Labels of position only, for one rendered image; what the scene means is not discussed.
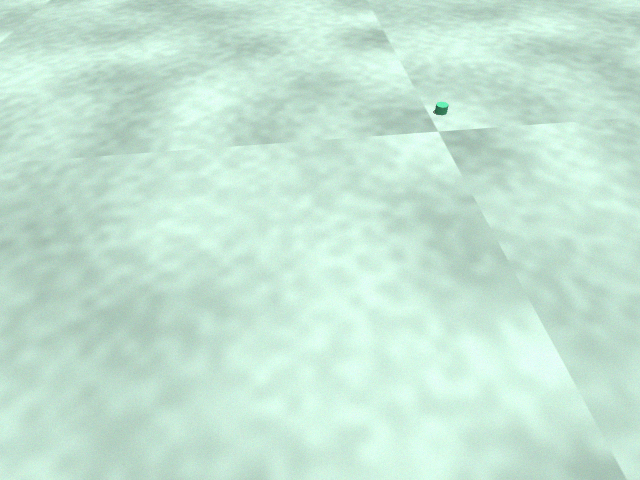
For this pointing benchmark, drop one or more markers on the tin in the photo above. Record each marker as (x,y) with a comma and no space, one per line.
(441,108)

